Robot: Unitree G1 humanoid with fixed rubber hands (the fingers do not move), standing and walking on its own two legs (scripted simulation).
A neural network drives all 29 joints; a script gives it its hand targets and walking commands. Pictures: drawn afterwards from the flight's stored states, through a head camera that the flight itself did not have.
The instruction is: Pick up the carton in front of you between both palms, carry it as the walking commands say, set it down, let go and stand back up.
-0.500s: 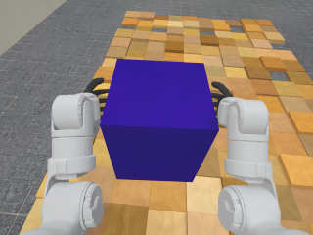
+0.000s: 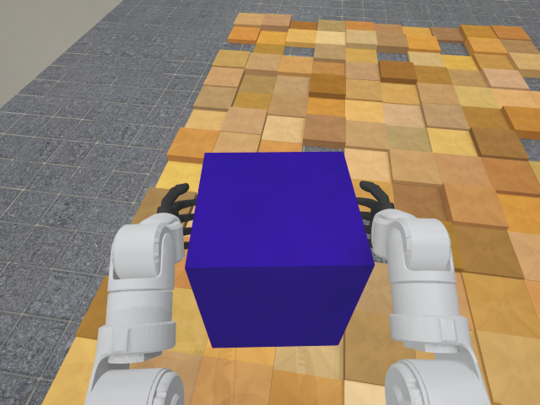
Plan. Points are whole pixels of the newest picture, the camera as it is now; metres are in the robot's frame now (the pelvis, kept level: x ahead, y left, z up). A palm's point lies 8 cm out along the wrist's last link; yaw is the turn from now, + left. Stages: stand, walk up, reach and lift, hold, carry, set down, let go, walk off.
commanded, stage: carry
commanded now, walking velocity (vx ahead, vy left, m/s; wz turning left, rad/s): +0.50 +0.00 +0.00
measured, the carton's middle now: (274, 254) +0.36 +0.01 +0.01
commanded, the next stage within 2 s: none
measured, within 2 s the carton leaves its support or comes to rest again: neither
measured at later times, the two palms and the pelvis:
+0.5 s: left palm (218, 56) +0.69 +0.13 +0.17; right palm (382, 69) +0.65 -0.17 +0.17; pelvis +0.31 +0.03 +0.05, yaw -3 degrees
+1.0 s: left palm (246, 4) +0.98 +0.10 +0.16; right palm (366, 3) +1.00 -0.20 +0.15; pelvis +0.62 -0.06 +0.02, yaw -2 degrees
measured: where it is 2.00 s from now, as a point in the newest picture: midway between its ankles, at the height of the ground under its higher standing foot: (298, 181)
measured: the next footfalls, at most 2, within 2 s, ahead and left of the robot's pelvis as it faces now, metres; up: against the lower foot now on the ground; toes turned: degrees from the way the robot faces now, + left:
left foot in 0.24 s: +0.33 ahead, +0.13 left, +0.04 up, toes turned +3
right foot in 0.68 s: +0.60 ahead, -0.12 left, +0.01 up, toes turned -3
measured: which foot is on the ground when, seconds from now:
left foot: up 0.00-0.22, down 0.24-0.70, up 0.72-1.00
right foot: down 0.00-0.28, up 0.30-0.66, down 0.68-1.00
